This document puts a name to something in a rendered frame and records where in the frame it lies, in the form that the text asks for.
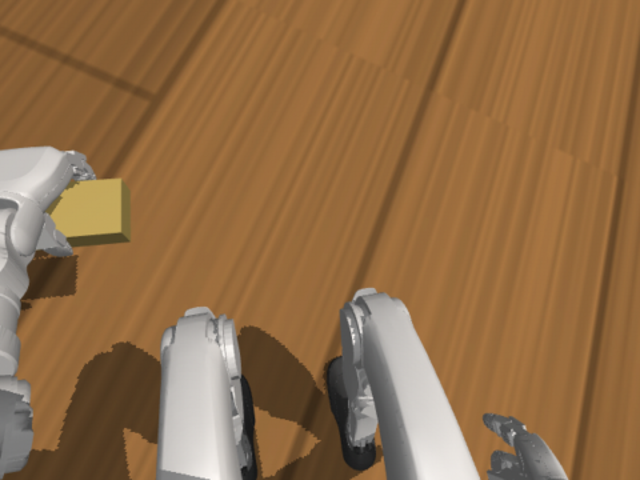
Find small box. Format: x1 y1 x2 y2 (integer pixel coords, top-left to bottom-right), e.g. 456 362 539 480
36 178 131 251

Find right robot hand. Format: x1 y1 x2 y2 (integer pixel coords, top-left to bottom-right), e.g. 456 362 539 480
483 413 568 480

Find left robot foot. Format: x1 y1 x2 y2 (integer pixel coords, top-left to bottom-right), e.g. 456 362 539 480
240 374 258 480

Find left robot hand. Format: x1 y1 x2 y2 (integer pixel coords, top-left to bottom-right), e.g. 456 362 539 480
0 146 97 257

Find right robot foot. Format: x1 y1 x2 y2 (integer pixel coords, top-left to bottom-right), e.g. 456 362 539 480
327 356 376 471

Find left robot arm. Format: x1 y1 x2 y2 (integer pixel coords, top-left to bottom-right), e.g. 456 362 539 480
0 191 45 480

